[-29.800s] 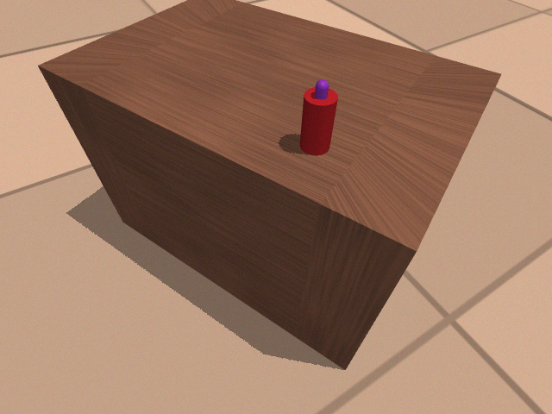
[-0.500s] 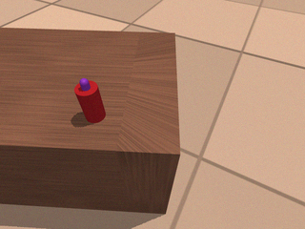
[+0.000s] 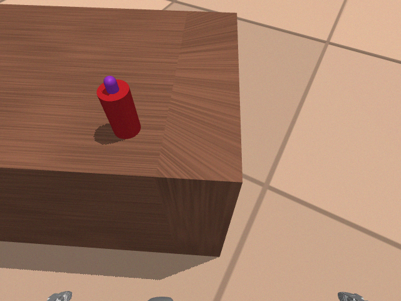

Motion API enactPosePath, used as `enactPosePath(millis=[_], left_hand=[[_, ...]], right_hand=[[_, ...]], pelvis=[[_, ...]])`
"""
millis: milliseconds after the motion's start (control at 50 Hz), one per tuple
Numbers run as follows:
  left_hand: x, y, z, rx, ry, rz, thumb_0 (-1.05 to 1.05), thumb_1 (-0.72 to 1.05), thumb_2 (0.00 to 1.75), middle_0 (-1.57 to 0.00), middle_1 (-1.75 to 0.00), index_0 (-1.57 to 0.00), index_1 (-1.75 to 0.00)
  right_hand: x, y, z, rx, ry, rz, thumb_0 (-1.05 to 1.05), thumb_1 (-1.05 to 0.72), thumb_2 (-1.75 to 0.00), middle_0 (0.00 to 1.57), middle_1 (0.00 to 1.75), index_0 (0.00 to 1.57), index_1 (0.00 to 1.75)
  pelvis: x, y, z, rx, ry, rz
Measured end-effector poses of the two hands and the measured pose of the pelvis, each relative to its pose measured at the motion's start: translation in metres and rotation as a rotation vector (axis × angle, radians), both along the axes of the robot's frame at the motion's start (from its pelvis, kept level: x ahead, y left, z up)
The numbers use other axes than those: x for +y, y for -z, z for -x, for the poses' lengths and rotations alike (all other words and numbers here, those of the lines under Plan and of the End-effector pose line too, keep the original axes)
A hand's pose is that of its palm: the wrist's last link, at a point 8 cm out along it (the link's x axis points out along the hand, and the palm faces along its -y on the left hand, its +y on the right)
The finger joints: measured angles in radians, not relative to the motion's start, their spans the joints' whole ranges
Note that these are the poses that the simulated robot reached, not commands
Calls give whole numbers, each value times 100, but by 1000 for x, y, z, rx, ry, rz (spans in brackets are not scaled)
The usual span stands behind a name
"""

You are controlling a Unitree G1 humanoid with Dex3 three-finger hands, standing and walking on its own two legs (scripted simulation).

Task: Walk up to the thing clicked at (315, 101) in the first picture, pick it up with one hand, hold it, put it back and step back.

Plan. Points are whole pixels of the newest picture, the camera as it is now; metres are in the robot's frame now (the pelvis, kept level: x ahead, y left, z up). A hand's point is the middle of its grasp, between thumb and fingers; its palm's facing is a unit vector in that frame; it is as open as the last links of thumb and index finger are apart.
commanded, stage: step back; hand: left
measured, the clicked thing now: (118, 105) +0.51 +0.19 +0.06
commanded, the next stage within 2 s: none
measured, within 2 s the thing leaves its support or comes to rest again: neither
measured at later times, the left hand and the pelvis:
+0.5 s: hand out of the picture +0.05 +0.30 -0.17, palm faces -0.11 -0.92 -0.37, open 7.4 cm; pelvis -0.08 +0.04 -0.01, yaw -4 degrees
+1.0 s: hand out of the picture -0.06 +0.32 -0.16, palm faces +0.01 -0.93 -0.37, open 7.4 cm; pelvis -0.19 +0.06 -0.01, yaw +1 degrees
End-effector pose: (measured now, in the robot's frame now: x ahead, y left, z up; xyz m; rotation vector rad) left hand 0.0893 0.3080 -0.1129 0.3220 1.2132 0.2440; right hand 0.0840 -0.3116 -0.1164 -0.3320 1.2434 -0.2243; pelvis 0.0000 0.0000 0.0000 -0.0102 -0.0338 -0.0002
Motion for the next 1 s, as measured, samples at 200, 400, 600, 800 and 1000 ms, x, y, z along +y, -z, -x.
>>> enactPosePath(millis=[200,400,600,800,1000], left_hand=[[41,24,-17,-76,53,-6,1,90,90,-21,-30,-20,-30],[39,18,19,-8,105,9,1,90,90,-20,-30,-20,-30],[20,9,72,-13,120,-23,1,90,90,-20,-30,-20,-30],[26,-12,106,-113,89,-37,1,90,90,-21,-30,-21,-30],[59,10,155,-114,44,-6,1,90,90,-20,-30,-20,-30]], right_hand=[[22,0,49,40,-1,79,1,-91,-90,20,30,20,30],[44,-11,84,8,38,61,1,-91,-90,21,30,21,30],[23,13,101,-75,44,14,1,-91,-90,21,30,21,30],[27,7,137,-33,-25,34,1,-91,-90,20,30,21,30],[58,-8,186,-41,-74,58,1,-91,-90,20,30,21,30]], pelvis=[[38,21,29,6,-3,-10],[44,6,57,12,48,4],[27,17,97,-6,67,9],[35,8,136,14,23,-22],[56,13,190,-11,-12,-2]])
